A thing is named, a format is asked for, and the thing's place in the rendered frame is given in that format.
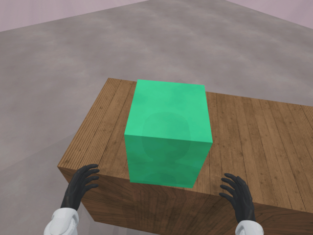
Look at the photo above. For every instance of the right robot hand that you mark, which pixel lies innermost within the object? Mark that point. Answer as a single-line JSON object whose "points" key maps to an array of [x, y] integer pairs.
{"points": [[241, 200]]}

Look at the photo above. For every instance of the carton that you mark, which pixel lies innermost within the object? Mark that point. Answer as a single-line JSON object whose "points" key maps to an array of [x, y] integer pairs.
{"points": [[168, 133]]}

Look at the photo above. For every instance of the pedestal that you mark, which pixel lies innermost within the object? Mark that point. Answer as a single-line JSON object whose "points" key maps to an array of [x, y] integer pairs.
{"points": [[268, 144]]}

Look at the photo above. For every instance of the left robot hand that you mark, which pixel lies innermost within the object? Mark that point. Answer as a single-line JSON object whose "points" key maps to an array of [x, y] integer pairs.
{"points": [[76, 188]]}

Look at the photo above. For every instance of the robot right forearm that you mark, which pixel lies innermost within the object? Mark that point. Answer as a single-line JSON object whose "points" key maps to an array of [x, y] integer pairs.
{"points": [[248, 227]]}

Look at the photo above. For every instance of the robot left forearm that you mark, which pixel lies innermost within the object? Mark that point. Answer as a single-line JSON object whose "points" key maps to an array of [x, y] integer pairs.
{"points": [[64, 222]]}

